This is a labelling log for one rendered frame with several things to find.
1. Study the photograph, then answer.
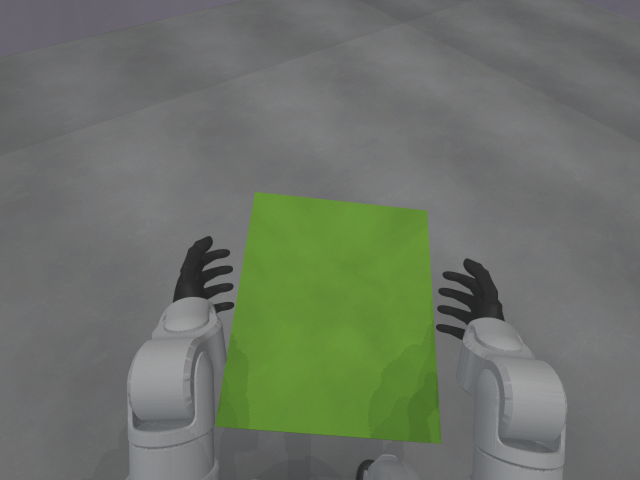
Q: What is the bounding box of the left robot forearm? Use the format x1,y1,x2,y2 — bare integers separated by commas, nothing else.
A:
125,297,227,480

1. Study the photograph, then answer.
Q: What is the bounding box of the right robot hand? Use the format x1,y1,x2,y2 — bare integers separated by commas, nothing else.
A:
436,258,505,340

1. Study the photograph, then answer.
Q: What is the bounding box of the right robot thigh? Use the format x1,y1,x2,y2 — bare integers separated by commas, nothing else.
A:
363,460,424,480

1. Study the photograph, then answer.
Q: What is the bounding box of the left robot hand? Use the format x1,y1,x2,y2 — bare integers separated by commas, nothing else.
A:
173,236,234,313

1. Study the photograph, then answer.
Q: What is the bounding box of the robot right shin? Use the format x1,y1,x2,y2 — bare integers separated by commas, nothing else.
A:
371,454,398,466

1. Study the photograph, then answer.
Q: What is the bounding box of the right robot forearm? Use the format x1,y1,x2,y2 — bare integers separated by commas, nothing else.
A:
456,317,567,480

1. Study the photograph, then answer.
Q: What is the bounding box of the carton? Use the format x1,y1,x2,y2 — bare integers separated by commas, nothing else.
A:
215,192,442,444

